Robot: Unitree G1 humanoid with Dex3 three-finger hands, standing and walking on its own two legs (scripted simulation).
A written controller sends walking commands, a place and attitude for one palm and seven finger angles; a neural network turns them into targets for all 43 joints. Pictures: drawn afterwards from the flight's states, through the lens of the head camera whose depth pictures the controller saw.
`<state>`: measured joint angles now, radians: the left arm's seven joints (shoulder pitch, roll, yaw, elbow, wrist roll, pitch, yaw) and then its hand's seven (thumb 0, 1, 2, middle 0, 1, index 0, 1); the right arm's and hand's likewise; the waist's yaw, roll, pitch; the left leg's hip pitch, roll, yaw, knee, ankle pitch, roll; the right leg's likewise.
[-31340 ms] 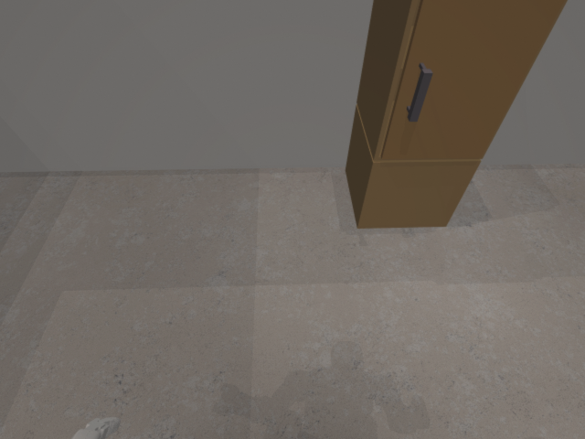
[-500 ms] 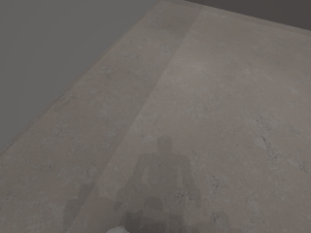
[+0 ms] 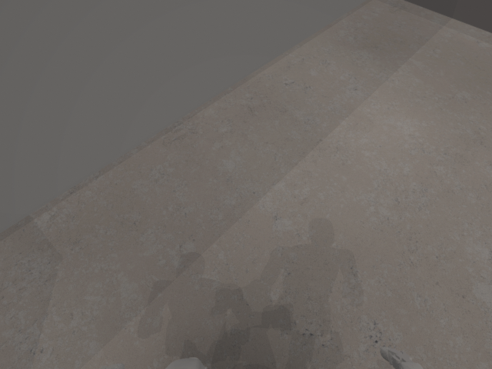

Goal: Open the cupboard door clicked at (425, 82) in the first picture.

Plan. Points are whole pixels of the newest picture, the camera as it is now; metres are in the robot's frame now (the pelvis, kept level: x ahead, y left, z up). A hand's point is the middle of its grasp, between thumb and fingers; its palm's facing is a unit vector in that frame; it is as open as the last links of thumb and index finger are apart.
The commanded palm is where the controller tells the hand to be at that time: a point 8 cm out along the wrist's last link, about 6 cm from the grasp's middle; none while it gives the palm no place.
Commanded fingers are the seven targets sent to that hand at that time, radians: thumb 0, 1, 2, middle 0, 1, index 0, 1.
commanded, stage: turn to face it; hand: left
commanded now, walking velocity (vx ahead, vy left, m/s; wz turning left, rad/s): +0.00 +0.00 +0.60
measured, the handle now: out of the picture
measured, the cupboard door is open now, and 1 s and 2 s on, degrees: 48 48 48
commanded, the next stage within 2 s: none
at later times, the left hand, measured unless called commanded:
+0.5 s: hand out of the picture +0.04 +0.16 -0.16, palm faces +0.28 -0.93 -0.24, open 7.4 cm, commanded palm none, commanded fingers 0.00 0.90 0.90 -0.20 -0.30 -0.20 -0.30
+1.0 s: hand out of the picture +0.02 +0.16 -0.15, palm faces +0.54 -0.79 -0.29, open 7.4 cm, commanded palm none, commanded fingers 0.00 0.90 0.90 -0.20 -0.30 -0.20 -0.30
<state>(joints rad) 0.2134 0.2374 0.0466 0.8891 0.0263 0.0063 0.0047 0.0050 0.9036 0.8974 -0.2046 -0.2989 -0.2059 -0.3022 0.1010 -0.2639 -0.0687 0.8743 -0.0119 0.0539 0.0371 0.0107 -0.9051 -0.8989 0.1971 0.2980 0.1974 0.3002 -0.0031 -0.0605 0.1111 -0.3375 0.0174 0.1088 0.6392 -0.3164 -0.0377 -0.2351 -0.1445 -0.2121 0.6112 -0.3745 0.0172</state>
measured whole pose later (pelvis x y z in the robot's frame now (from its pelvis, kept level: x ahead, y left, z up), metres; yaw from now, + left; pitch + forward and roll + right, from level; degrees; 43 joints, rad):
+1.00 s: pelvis +0.05 -0.08 +0.00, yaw +36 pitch +0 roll +0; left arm 0.16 0.23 0.04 0.83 0.03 0.02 0.01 0.01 0.91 0.90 -0.20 -0.30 -0.20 -0.30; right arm 0.16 -0.27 -0.09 0.91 -0.01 0.08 0.03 0.01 -0.90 -0.90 0.20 0.30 0.20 0.30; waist -0.02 0.02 0.12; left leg -0.49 -0.02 -0.04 1.04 -0.48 -0.04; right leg -0.27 -0.06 -0.08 0.59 -0.32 0.01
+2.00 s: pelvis +0.09 -0.07 +0.00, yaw +71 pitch +1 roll -1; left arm 0.16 0.27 0.07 0.88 0.02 0.07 0.00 0.01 0.91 0.90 -0.20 -0.30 -0.20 -0.30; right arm 0.13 -0.23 -0.04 0.87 -0.02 0.03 0.01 0.01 -0.90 -0.90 0.20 0.30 0.20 0.30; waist 0.00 -0.04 0.12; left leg -0.32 -0.01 -0.03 0.57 -0.27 0.01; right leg -0.47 -0.08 -0.03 1.03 -0.48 0.08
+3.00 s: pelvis +0.11 -0.03 +0.01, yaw +97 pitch +0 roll +1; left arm 0.32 0.18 0.04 0.99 0.03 -0.04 -0.01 0.01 0.90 0.90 -0.20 -0.30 -0.21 -0.30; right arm 0.19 -0.23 -0.07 0.99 -0.02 0.05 0.05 0.01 -0.90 -0.90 0.20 0.30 0.20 0.30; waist 0.02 -0.03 0.06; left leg -0.48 0.04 0.04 0.91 -0.33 -0.04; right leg -0.10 -0.11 -0.12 0.38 -0.28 0.05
